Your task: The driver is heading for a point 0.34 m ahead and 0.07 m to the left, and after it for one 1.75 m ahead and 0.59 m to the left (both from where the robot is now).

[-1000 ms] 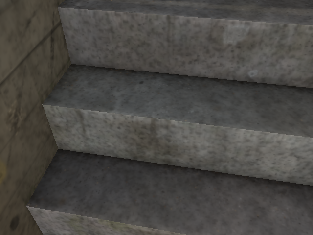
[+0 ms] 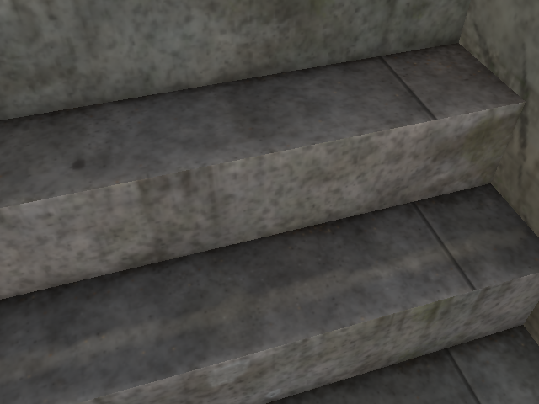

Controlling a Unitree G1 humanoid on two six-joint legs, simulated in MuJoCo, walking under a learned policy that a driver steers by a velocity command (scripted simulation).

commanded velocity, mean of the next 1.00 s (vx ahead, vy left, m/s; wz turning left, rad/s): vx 0.23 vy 0.00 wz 0.27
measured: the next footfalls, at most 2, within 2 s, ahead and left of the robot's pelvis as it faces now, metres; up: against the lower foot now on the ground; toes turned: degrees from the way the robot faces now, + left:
left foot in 0.34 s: +0.29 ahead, +0.10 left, +0.21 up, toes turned -3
right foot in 0.84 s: +0.41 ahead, -0.15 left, +0.21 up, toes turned +11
